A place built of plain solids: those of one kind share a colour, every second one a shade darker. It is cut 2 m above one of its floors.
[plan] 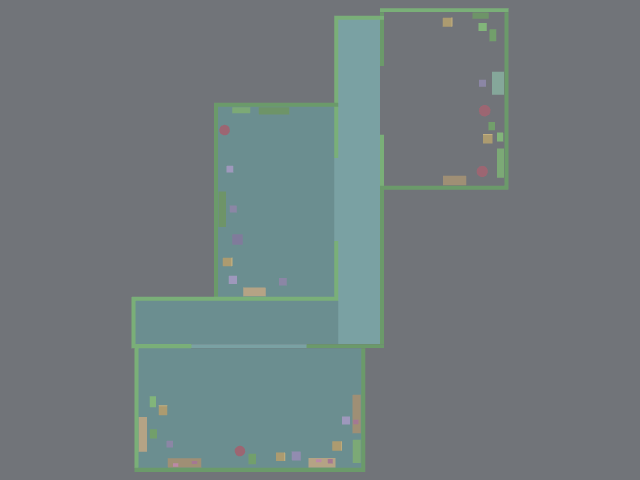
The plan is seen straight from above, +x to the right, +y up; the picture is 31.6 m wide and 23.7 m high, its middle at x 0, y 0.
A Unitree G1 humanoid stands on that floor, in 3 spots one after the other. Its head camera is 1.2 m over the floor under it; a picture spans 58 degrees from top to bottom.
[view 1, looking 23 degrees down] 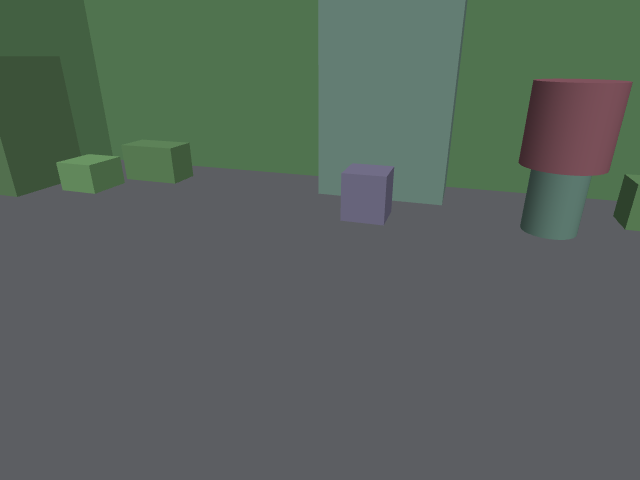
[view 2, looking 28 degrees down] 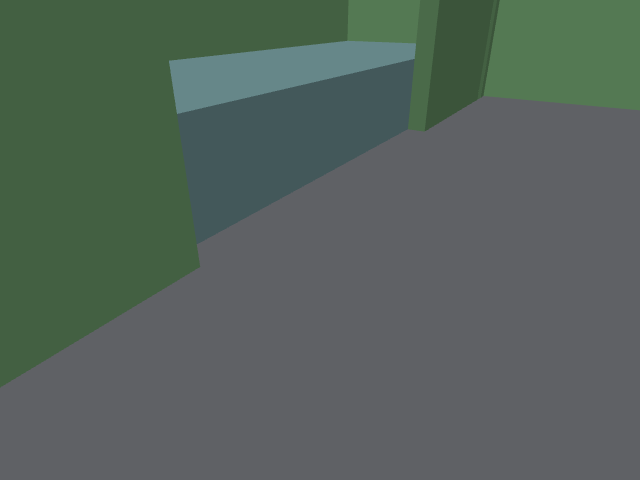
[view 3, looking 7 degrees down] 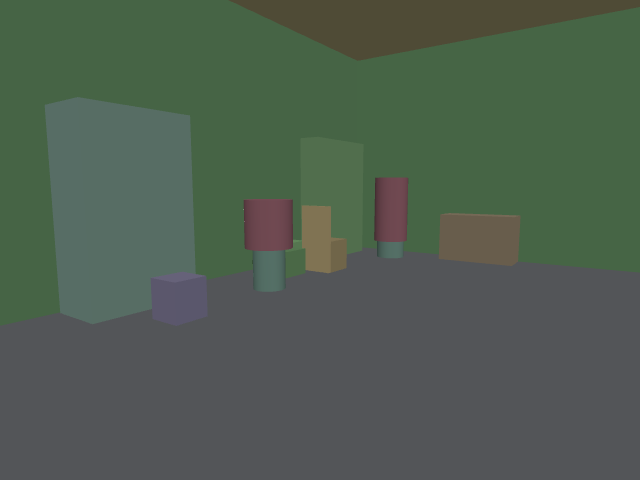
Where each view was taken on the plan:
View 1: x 4.74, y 7.08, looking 18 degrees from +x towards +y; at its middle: ground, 3.07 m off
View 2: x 4.74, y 3.88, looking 122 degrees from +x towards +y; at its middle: ground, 2.56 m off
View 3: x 4.74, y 10.19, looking -55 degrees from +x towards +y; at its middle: chair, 6.08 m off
